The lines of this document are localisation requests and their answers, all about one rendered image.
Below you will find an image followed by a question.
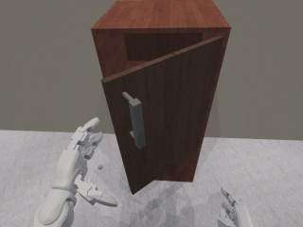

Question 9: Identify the cupboard door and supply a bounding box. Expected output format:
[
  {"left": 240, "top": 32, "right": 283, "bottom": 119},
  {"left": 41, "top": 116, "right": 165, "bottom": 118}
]
[{"left": 101, "top": 35, "right": 224, "bottom": 195}]

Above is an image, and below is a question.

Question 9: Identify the left robot hand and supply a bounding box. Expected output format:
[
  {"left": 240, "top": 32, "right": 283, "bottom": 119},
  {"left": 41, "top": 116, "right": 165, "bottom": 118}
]
[{"left": 52, "top": 117, "right": 118, "bottom": 207}]

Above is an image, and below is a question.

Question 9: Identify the left robot forearm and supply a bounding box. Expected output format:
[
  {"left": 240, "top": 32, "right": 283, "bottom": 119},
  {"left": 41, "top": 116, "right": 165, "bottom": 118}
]
[{"left": 32, "top": 188, "right": 77, "bottom": 227}]

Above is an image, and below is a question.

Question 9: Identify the right robot hand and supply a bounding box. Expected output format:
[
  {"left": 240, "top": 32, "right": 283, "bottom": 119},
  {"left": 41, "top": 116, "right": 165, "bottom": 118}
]
[{"left": 218, "top": 186, "right": 255, "bottom": 227}]

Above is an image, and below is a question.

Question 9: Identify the handle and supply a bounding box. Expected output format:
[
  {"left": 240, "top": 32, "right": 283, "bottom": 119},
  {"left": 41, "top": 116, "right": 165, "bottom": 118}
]
[{"left": 122, "top": 92, "right": 146, "bottom": 149}]

